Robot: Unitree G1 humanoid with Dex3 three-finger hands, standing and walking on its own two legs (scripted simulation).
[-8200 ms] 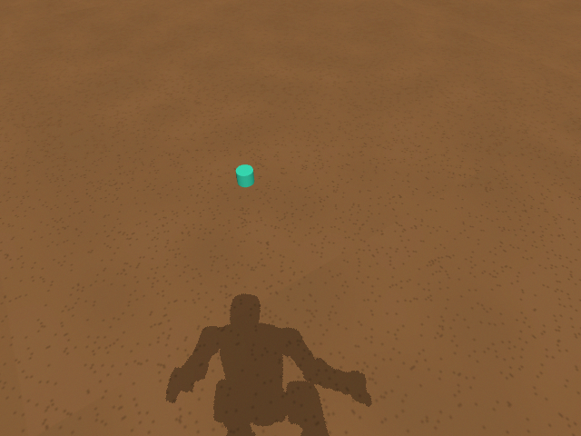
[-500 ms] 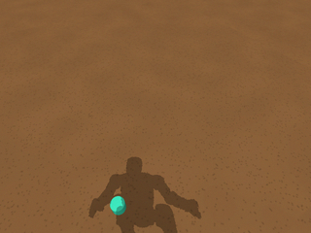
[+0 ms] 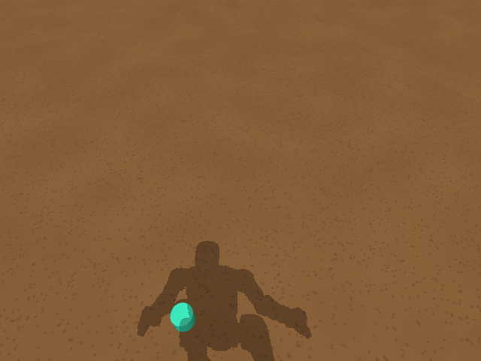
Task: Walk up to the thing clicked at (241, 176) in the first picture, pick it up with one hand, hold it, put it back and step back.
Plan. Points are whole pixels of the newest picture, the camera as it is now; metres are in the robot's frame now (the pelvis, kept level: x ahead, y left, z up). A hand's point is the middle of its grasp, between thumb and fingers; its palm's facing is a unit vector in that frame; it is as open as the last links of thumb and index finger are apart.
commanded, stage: stand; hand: left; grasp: from above
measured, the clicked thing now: (183, 317) +0.41 +0.25 -0.75
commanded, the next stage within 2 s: rise first in 0.24 s
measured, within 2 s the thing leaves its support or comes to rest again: neither
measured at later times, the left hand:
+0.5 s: hand out of the picture +0.12 +0.25 -0.17, palm faces +0.04 -0.95 -0.33, open 8.1 cm
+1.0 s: hand out of the picture +0.11 +0.26 -0.23, palm faces -0.12 -0.89 -0.44, open 13.9 cm
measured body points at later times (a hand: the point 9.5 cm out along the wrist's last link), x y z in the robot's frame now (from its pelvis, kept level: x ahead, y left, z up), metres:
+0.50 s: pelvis -0.01 +0.00 -0.01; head +0.04 +0.00 +0.44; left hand +0.12 +0.30 -0.14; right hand +0.09 -0.28 -0.14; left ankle -0.01 +0.13 -0.75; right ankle -0.02 -0.13 -0.75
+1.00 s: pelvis -0.02 +0.01 -0.08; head +0.07 +0.02 +0.36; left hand +0.12 +0.31 -0.20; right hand +0.12 -0.25 -0.18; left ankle -0.01 +0.13 -0.75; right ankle -0.02 -0.13 -0.75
